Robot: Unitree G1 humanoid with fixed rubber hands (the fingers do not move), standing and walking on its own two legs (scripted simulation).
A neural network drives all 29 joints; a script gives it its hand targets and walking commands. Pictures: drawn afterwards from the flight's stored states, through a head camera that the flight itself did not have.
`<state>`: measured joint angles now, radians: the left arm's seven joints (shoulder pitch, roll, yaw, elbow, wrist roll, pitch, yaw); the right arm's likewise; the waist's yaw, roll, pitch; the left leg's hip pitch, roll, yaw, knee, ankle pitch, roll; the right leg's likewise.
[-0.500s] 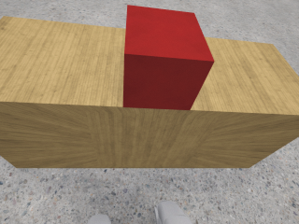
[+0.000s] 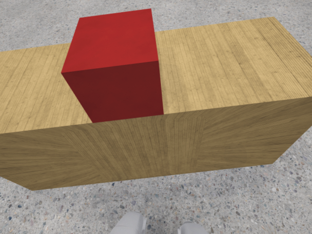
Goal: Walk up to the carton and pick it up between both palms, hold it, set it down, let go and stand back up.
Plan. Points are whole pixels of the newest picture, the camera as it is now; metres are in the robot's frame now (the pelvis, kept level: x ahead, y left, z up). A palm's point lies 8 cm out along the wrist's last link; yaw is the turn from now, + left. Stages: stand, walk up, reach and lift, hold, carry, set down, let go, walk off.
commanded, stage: walk up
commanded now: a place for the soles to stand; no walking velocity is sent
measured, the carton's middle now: (121, 66) +0.65 +0.18 +0.03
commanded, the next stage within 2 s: none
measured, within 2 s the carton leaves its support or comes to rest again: neither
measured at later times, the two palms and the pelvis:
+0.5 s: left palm out of the picture +0.01 +0.41 -0.10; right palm out of the picture +0.00 -0.22 -0.12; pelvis -0.05 +0.10 -0.01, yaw +4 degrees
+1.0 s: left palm out of the picture -0.01 +0.41 -0.10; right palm out of the picture +0.02 -0.21 -0.11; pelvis -0.07 +0.10 +0.00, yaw +4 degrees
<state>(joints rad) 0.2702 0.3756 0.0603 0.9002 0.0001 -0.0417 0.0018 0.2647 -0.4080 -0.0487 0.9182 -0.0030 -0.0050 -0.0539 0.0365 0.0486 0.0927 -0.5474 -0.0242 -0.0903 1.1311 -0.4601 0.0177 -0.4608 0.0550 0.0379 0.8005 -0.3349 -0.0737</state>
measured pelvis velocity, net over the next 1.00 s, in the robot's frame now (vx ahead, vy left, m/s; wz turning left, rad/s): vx -0.07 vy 0.10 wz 0.07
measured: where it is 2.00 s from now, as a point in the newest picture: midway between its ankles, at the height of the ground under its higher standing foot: outside the picture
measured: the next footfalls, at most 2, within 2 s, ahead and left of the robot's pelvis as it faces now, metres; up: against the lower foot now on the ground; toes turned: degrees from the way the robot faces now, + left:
left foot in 0.42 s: +0.00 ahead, +0.23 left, +0.00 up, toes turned -1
right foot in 0.76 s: +0.03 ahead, -0.04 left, +0.00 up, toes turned +5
